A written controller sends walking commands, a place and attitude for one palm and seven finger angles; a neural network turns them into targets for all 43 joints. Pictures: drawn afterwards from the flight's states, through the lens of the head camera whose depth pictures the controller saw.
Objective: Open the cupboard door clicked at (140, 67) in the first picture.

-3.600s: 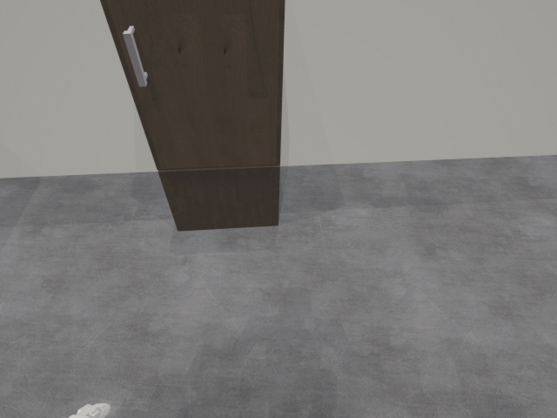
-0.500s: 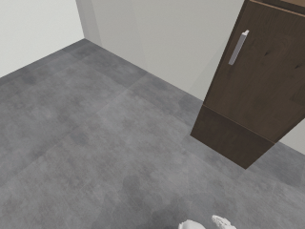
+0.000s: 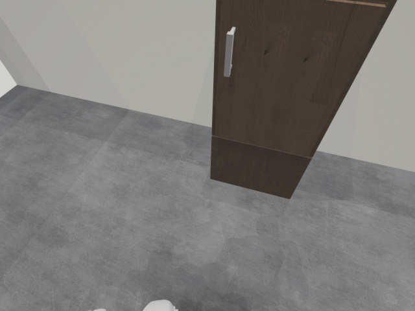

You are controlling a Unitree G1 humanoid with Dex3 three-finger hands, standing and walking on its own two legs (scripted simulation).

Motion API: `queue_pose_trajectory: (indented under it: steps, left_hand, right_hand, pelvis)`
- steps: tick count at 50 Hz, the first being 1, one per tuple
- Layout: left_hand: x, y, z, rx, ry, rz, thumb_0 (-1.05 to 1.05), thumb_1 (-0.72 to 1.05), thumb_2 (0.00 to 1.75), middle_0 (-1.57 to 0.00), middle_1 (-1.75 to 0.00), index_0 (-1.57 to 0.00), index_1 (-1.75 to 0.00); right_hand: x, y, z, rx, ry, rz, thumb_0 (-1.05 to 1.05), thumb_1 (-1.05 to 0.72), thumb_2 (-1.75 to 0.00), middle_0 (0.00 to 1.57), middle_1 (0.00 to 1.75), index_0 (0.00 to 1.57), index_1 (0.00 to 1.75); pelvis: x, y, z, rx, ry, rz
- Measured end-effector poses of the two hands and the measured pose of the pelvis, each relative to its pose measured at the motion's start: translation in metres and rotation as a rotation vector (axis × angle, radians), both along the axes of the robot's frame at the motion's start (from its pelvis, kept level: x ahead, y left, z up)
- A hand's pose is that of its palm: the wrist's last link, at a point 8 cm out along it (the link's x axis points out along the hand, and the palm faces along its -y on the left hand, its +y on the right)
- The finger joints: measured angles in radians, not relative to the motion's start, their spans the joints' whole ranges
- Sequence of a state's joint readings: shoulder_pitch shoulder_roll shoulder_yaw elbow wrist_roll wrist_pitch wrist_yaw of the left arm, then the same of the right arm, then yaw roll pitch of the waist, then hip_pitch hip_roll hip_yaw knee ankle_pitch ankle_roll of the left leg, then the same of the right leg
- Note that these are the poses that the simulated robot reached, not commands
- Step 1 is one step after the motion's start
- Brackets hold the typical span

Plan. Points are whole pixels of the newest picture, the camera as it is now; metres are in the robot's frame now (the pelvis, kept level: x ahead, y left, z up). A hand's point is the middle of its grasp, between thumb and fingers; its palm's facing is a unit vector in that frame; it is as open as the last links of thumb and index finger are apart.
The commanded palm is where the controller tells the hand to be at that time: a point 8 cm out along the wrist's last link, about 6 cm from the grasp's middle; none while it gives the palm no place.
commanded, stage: turn to face it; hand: left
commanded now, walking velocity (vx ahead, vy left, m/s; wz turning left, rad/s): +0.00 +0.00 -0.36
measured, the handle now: (230, 52) +0.84 -0.02 +0.06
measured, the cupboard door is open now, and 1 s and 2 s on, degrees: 0 0 0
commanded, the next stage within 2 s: take the last steps up to it in 0.26 s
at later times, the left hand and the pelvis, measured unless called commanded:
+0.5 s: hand out of the picture +0.11 +0.21 -0.16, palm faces -0.20 -0.96 -0.19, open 7.3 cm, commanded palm none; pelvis -0.01 +0.04 +0.01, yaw -12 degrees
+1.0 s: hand out of the picture +0.05 +0.20 -0.19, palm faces -0.15 -0.98 -0.11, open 7.3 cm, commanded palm none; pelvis +0.10 +0.03 -0.02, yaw -14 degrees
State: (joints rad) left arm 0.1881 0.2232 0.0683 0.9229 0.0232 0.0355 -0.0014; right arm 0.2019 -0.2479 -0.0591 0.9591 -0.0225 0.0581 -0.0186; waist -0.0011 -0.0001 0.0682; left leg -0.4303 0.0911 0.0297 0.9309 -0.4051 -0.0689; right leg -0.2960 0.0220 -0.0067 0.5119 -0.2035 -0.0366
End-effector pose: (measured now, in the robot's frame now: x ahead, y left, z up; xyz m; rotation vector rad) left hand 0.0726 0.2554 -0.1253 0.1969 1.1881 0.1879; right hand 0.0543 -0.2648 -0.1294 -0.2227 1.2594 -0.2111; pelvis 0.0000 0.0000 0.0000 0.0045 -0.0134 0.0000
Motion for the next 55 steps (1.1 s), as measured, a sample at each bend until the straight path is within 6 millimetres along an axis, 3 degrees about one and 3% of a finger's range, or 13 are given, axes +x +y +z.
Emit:
queue_pose_trajectory:
  steps: [8,17,24,28,31,34,38,42,46,50,55]
  left_hand:
    - [0.026,0.032,-0.019,-0.042,-0.012,-0.061,0.0,0.91,0.9,-0.21,-0.3,-0.21,-0.3]
    - [0.039,0.038,-0.007,-0.061,0.015,-0.142,0.0,0.91,0.9,-0.2,-0.3,-0.2,-0.3]
    - [0.038,0.012,-0.006,-0.057,0.063,-0.227,0.0,0.91,0.9,-0.2,-0.3,-0.2,-0.3]
    - [0.039,-0.011,-0.008,-0.055,0.04,-0.262,0.0,0.91,0.9,-0.2,-0.3,-0.2,-0.3]
    - [0.028,-0.022,-0.006,-0.054,0.028,-0.231,0.0,0.91,0.9,-0.2,-0.3,-0.2,-0.3]
    - [0.011,-0.02,-0.005,-0.037,0.069,-0.2,0.0,0.93,0.9,-0.21,-0.3,-0.21,-0.3]
    - [-0.015,-0.018,-0.009,-0.04,0.179,-0.178,0.0,0.93,0.9,-0.2,-0.3,-0.21,-0.3]
    - [-0.034,-0.016,-0.016,-0.065,0.287,-0.145,0.0,0.92,0.9,-0.2,-0.3,-0.21,-0.3]
    - [-0.039,-0.01,-0.029,-0.097,0.384,-0.105,0.0,0.91,0.9,-0.2,-0.3,-0.21,-0.3]
    - [-0.015,-0.002,-0.041,-0.112,0.438,-0.115,0.0,0.91,0.9,-0.2,-0.3,-0.2,-0.3]
    - [0.07,-0.003,-0.03,-0.098,0.315,-0.177,0.0,0.91,0.9,-0.2,-0.3,-0.2,-0.3]
  right_hand:
    - [-0.02,0.043,0.008,-0.028,-0.05,-0.06,0.01,-0.91,-0.9,0.2,0.3,0.2,0.3]
    - [-0.065,0.086,0.013,0.028,0.01,-0.152,0.01,-0.91,-0.9,0.2,0.3,0.2,0.3]
    - [-0.109,0.085,0.0,0.072,0.063,-0.252,0.01,-0.91,-0.9,0.2,0.3,0.2,0.3]
    - [-0.138,0.073,-0.016,0.1,0.112,-0.3,0.01,-0.91,-0.9,0.2,0.3,0.2,0.3]
    - [-0.146,0.063,-0.019,0.112,0.17,-0.298,0.01,-0.91,-0.9,0.2,0.3,0.2,0.3]
    - [-0.133,0.052,-0.013,0.11,0.164,-0.293,0.01,-0.91,-0.9,0.2,0.3,0.2,0.3]
    - [-0.097,0.041,-0.008,0.094,0.105,-0.28,0.01,-0.91,-0.9,0.2,0.3,0.2,0.3]
    - [-0.045,0.039,-0.005,0.081,0.053,-0.243,0.01,-0.91,-0.9,0.2,0.29,0.2,0.3]
    - [0.017,0.045,-0.006,0.061,-0.009,-0.192,0.01,-0.91,-0.9,0.19,0.29,0.2,0.3]
    - [0.059,0.056,-0.01,0.038,-0.083,-0.186,0.0,-0.91,-0.9,0.2,0.3,0.2,0.3]
    - [0.064,0.06,0.002,0.028,-0.068,-0.258,-0.01,-0.95,-0.9,0.2,0.3,0.2,0.3]
  pelvis:
    - [-0.001,0.036,-0.007,-0.015,-0.003,-0.079]
    - [-0.005,0.053,0.008,-0.036,0.001,-0.155]
    - [-0.011,0.046,0.007,-0.027,0.01,-0.206]
    - [-0.012,0.03,-0.002,-0.008,0.012,-0.225]
    - [-0.006,0.022,-0.001,-0.02,0.004,-0.221]
    - [0.004,0.016,0.004,-0.015,0.001,-0.227]
    - [0.021,0.013,0.005,-0.016,0.0,-0.224]
    - [0.044,0.015,0.003,-0.025,0.003,-0.223]
    - [0.076,0.023,-0.007,-0.033,0.005,-0.22]
    - [0.103,0.032,-0.016,-0.022,-0.007,-0.249]
    - [0.132,0.03,-0.001,-0.013,-0.011,-0.263]
